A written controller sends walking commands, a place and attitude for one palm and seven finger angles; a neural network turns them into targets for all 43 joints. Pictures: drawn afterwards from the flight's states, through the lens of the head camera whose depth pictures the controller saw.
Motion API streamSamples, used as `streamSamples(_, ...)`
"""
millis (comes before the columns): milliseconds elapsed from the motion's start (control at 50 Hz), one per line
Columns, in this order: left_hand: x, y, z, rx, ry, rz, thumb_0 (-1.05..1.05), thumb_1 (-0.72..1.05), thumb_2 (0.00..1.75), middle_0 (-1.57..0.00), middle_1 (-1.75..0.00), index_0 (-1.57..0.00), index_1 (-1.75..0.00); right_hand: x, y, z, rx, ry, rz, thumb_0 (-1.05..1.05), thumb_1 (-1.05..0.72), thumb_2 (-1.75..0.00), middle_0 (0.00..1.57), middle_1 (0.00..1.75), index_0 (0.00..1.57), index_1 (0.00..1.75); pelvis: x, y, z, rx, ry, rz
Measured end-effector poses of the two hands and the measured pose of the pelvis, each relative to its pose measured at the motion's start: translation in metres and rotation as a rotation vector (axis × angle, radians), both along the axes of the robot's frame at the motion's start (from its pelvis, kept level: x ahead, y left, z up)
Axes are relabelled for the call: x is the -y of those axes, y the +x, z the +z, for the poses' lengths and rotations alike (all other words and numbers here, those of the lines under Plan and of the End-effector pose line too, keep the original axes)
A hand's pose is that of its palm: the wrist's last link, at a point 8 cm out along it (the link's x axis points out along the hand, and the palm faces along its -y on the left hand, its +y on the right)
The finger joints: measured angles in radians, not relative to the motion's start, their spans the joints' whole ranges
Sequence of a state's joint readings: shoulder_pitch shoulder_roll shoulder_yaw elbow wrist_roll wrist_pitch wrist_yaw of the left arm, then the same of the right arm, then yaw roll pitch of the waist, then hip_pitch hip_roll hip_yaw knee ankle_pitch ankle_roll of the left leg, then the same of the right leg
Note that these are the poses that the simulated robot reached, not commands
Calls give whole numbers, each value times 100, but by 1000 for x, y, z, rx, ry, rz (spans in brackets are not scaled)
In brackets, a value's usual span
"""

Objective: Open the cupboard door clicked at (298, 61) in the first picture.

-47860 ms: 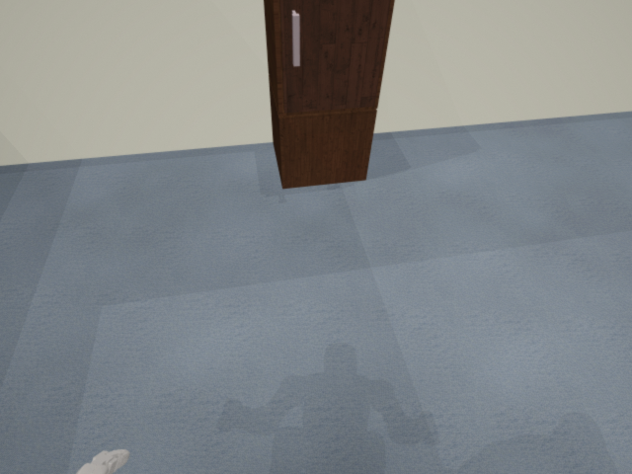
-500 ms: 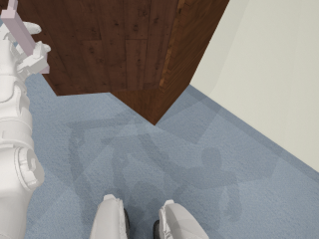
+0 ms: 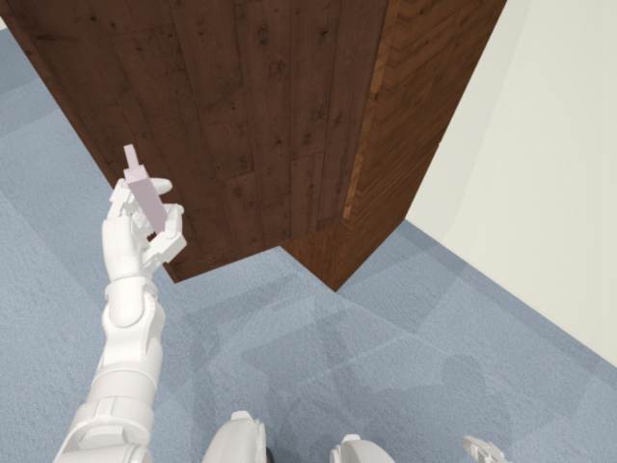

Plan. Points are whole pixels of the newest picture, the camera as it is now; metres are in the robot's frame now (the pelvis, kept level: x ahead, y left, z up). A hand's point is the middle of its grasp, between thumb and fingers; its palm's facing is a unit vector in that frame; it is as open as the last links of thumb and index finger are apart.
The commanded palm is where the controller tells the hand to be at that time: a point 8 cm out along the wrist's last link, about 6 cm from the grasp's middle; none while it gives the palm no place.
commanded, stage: pull the door open along its arc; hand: left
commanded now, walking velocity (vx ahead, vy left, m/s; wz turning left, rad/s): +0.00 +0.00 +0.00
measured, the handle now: (153, 202) +0.45 +0.21 +0.04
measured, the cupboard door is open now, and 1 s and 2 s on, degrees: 67 90 93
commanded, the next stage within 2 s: open thumb and fingers to let go in 0.48 s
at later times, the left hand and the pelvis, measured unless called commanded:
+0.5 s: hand (244, 297) +0.31 +0.08 +0.04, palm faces +0.47 -0.88 +0.01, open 6.0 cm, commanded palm +0.25 +0.11 +0.03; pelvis +0.00 -0.04 +0.00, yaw +4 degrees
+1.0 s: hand (247, 300) +0.31 +0.08 +0.03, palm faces +0.46 -0.89 +0.00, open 10.5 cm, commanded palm +0.26 +0.12 +0.03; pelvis +0.00 -0.05 +0.00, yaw +5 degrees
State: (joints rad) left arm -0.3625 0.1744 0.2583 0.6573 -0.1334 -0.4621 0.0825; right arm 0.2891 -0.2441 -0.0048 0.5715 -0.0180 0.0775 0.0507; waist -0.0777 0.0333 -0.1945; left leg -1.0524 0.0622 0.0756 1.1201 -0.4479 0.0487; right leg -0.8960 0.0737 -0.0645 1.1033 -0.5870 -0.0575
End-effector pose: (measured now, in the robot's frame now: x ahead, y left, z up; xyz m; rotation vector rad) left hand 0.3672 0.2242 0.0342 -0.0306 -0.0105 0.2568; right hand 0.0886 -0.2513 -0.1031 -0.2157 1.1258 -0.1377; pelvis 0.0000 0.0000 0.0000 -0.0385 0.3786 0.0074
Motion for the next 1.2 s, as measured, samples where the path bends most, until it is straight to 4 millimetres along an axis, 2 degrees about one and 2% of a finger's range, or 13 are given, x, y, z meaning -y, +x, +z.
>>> streamSamples(100, 21, -26, 1, -3, 9, 71, 0, 69, 75, -36, -134, -36, -133, -6, 29, 0, 67, 30, 58, 0, -91, -90, 20, 30, 20, 29, 7, -2, 0, 23, 13, 8)
streamSamples(200, 44, -50, 1, -5, 2, 139, 0, 69, 75, -36, -134, -36, -133, -10, 45, -2, 102, 57, 101, 0, -91, -90, 20, 30, 20, 29, 15, -4, 1, 44, 23, 21)
streamSamples(380, 83, -81, 2, -18, 12, 244, -1, 69, 76, -35, -134, -35, -133, -5, 53, -6, 117, 80, 151, 0, -91, -90, 20, 30, 20, 29, 33, -6, 1, 64, 43, 46)
streamSamples(600, 126, -112, 4, -52, 12, 217, 0, 69, 75, -32, -133, -36, -134, 12, 62, -2, 168, 73, 173, 1, -91, -90, 20, 30, 20, 29, 50, -4, 5, 82, 65, 62)
streamSamples(720, 122, -104, -1, -27, 58, 222, 0, 64, 76, -36, -133, -36, -134, 18, 70, -8, 181, 50, 178, 0, -91, -90, 20, 30, 20, 29, 57, -9, -2, 75, 69, 71)
streamSamples(800, 114, -100, -1, -32, 41, 230, 0, 54, 73, -37, -132, -36, -132, 18, 72, -10, 175, 56, 173, 1, -91, -90, 20, 30, 20, 29, 58, -8, -2, 73, 70, 72)
streamSamples(900, 110, -99, 1, -54, 23, 229, 1, 31, 64, -36, -129, -37, -129, 16, 71, -8, 162, 64, 169, 1, -91, -90, 20, 30, 20, 29, 54, -4, 2, 72, 70, 70)
streamSamples(1080, 108, -102, -3, -58, 14, 214, 1, -22, 42, -32, -123, -33, -122, 9, 67, -8, 144, 56, 168, 1, -91, -90, 20, 30, 20, 29, 43, -1, 2, 63, 63, 64)
streamSamples(1200, 106, -105, -4, -51, 15, 197, 0, -41, 34, -28, -109, -31, -109, 0, 67, -7, 152, 51, 169, 1, -91, -90, 20, 30, 20, 29, 35, -3, 1, 62, 51, 64)
